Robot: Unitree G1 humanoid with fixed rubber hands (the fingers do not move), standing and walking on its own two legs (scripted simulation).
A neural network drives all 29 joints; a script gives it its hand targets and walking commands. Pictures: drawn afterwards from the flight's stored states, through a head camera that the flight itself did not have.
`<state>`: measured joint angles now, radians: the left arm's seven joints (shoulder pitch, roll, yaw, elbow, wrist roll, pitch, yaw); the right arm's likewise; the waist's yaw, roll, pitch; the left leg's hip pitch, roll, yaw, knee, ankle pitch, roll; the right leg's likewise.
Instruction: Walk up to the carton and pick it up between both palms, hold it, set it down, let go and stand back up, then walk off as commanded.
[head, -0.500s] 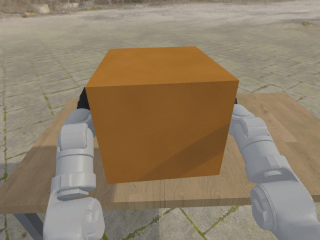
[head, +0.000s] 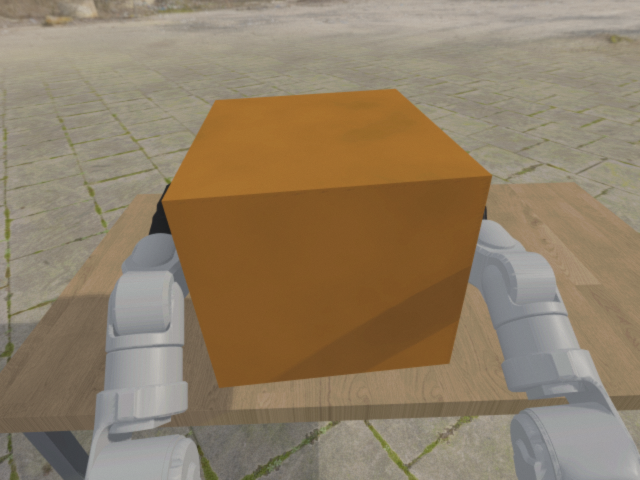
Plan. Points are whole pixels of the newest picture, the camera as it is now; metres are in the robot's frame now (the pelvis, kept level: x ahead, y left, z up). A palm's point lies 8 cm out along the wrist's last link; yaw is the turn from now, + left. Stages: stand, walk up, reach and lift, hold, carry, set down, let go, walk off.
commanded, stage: hold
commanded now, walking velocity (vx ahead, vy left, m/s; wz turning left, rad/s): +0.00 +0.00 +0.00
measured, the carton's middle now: (319, 217) +0.40 +0.00 +0.21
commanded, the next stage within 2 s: none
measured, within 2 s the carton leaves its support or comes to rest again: neither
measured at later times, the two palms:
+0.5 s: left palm (163, 235) +0.34 +0.19 +0.23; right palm (465, 226) +0.35 -0.17 +0.22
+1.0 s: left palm (173, 236) +0.36 +0.18 +0.22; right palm (463, 226) +0.36 -0.18 +0.21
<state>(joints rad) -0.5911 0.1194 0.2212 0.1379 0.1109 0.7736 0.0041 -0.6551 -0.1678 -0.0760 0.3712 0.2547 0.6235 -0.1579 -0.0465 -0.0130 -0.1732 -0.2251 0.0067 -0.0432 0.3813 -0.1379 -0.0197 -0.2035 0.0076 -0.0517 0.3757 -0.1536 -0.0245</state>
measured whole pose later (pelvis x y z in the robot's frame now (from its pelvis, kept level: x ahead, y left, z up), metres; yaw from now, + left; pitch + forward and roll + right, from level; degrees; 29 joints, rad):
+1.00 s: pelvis +0.01 +0.00 +0.00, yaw +0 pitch +0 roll +0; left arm -0.59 0.12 0.22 0.15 0.11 0.75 0.01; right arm -0.65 -0.17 -0.07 0.38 0.26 0.60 -0.16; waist -0.05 -0.01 -0.17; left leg -0.22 0.01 -0.04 0.38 -0.15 -0.02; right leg -0.20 0.01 -0.05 0.38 -0.17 -0.02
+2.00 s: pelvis +0.01 +0.00 +0.00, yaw +0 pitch +0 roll +0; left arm -0.65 0.12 0.23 0.28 0.11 0.70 0.01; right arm -0.69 -0.17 -0.07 0.50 0.24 0.54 -0.15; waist -0.05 -0.01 -0.17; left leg -0.22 0.01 -0.04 0.38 -0.15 -0.02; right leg -0.20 0.01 -0.05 0.37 -0.17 -0.02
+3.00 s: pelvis +0.00 +0.00 +0.00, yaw +0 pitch -1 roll +0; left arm -0.72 0.12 0.26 0.40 0.12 0.68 0.01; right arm -0.76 -0.17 -0.07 0.64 0.20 0.50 -0.12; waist -0.05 -0.01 -0.17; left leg -0.22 0.01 -0.05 0.38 -0.14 -0.02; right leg -0.20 0.01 -0.05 0.37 -0.16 -0.02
